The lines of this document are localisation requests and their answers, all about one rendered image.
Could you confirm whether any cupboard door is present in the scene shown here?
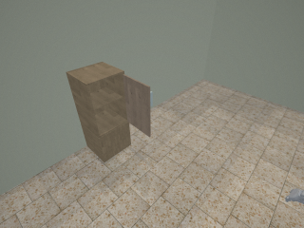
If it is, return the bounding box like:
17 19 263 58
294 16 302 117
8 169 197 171
123 74 151 137

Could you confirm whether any left robot hand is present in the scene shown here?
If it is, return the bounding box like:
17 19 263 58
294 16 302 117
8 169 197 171
285 188 304 204

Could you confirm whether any handle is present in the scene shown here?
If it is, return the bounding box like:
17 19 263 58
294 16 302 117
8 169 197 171
150 91 153 106

